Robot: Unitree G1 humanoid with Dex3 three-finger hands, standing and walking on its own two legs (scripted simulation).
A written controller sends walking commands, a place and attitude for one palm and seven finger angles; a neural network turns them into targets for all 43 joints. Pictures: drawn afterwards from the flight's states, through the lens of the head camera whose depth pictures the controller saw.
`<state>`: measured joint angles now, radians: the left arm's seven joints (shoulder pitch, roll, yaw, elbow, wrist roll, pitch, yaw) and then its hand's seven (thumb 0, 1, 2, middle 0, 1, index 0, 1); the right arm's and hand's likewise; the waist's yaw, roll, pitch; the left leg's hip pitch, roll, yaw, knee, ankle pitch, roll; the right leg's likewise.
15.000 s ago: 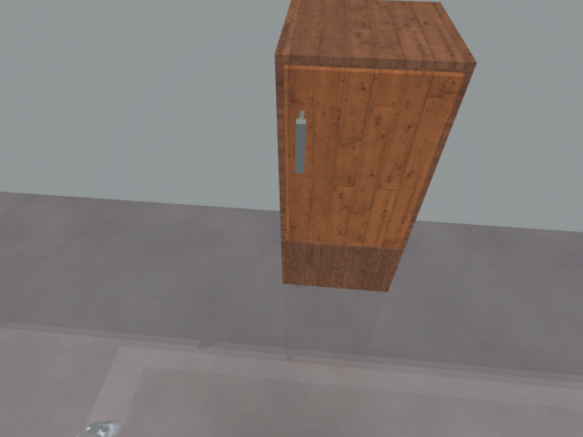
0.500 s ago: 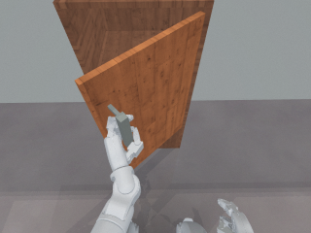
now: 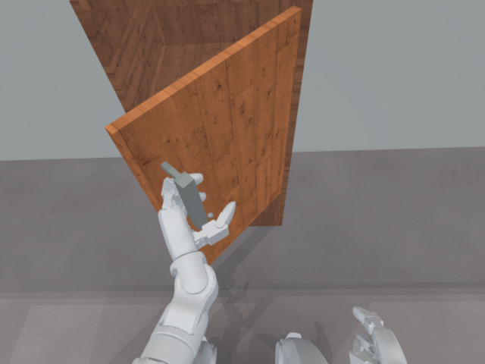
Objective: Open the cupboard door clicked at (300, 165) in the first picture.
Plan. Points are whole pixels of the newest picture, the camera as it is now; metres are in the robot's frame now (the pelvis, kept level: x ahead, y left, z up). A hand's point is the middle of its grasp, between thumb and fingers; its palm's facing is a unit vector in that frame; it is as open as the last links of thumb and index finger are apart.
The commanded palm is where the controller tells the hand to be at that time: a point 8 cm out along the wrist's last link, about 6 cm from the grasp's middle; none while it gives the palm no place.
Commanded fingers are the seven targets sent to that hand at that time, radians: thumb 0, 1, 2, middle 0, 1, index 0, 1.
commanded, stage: open thumb and fingers to let go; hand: left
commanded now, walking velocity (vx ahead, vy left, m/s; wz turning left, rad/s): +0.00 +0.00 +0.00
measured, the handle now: (185, 197) +0.38 +0.10 +0.04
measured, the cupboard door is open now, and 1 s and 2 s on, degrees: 47 50 50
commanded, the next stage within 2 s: slide the hand sideways off the handle in 0.46 s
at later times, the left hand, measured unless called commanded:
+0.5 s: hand (208, 216) +0.35 +0.06 +0.04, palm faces +0.32 -0.95 -0.04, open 14.7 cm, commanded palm +0.30 +0.11 +0.04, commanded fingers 0.00 -0.50 0.30 -0.15 -0.30 -0.15 -0.30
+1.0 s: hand (207, 245) +0.30 +0.06 +0.04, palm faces -0.08 -1.00 +0.02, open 16.2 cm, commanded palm +0.27 +0.13 +0.04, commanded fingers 0.00 -0.50 0.30 -0.15 -0.30 -0.15 -0.30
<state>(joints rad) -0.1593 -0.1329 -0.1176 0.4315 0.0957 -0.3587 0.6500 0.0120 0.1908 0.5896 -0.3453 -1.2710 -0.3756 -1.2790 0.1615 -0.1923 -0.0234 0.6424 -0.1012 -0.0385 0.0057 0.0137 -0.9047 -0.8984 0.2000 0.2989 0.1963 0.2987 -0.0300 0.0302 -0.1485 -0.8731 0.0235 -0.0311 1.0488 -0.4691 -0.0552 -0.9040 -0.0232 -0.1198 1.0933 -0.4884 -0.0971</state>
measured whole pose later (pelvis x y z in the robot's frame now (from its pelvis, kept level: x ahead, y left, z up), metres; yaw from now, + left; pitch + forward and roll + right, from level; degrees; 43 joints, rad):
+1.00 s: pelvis -0.01 +0.05 -0.01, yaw -3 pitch +15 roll +1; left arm -0.02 -0.06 -0.24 0.32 0.05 -0.43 0.25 -0.01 -0.50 0.30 -0.15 -0.31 -0.16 -0.32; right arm 0.24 -0.21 0.00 0.51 -0.04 -0.02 0.04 0.01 -0.90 -0.90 0.20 0.30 0.20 0.30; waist -0.02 0.01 -0.14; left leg -0.88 0.01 0.03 1.12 -0.50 0.00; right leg -0.92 -0.04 -0.05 1.13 -0.48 -0.03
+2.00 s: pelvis +0.01 +0.03 -0.02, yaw -2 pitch +16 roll +0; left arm 0.48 0.12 -0.10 -0.21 -0.10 -0.38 -0.04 -0.01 -0.50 0.30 -0.15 -0.30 -0.16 -0.30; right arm 0.24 -0.21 -0.01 0.42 0.00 -0.06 -0.03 0.02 -0.90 -0.90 0.20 0.30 0.20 0.30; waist 0.01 0.04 -0.14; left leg -0.91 0.02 -0.02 1.20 -0.57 -0.03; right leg -0.93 -0.02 -0.10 1.20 -0.55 -0.05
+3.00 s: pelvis +0.04 +0.06 +0.08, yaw -3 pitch -3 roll -1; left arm 0.50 0.34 0.28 -0.41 -0.05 -0.05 0.13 0.01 0.49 0.72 -0.19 -0.30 -0.20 -0.30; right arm 0.22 -0.22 0.05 0.59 0.00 -0.13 -0.10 0.02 -0.90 -0.90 0.20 0.30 0.20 0.30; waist 0.06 0.06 0.00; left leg -0.14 0.00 0.03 0.49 -0.31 0.02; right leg -0.15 -0.02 -0.06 0.48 -0.27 0.00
